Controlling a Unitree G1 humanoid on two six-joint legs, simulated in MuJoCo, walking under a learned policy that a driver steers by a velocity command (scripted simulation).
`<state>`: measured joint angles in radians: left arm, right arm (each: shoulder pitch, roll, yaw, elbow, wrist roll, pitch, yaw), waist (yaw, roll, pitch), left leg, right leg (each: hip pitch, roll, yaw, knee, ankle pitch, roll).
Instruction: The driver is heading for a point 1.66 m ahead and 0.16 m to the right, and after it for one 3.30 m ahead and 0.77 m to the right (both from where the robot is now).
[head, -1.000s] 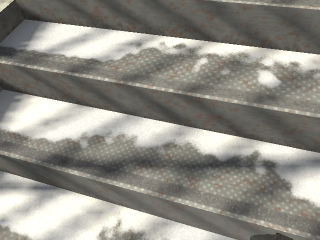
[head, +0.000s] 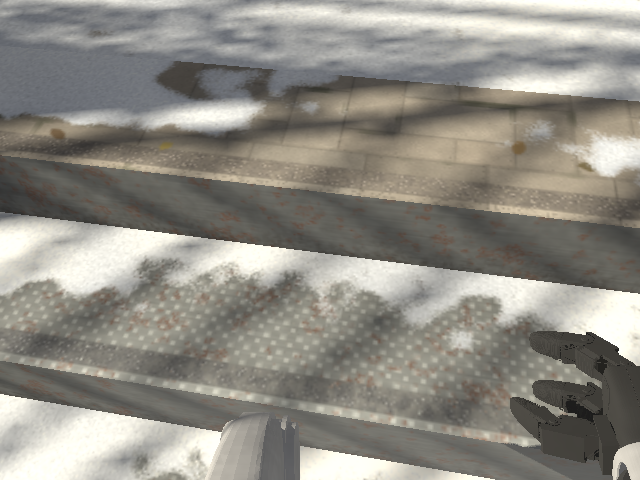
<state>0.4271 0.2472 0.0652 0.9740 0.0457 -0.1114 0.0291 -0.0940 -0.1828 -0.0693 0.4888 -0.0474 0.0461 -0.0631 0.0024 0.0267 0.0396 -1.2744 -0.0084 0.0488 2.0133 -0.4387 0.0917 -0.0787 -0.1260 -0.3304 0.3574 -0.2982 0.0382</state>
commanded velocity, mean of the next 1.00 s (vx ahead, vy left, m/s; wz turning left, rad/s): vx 0.03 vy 0.00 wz -0.21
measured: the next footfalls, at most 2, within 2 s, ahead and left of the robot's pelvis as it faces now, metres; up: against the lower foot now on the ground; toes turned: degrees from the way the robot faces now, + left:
left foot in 0.14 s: +0.28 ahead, +0.11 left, +0.17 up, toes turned +12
right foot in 0.88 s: +0.25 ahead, -0.08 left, +0.17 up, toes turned -17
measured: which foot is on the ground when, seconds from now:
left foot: up 0.00-0.12, down 0.14-0.88, up 0.90-1.00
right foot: down 0.00-0.16, up 0.18-0.86, down 0.88-1.00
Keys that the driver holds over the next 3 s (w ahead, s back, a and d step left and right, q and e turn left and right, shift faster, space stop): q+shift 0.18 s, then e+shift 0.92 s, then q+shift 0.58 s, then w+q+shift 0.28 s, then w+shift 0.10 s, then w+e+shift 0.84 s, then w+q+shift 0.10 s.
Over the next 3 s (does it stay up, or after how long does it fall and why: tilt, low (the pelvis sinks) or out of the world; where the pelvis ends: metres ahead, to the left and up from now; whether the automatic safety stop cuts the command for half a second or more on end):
stays up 0.83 -0.20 0.40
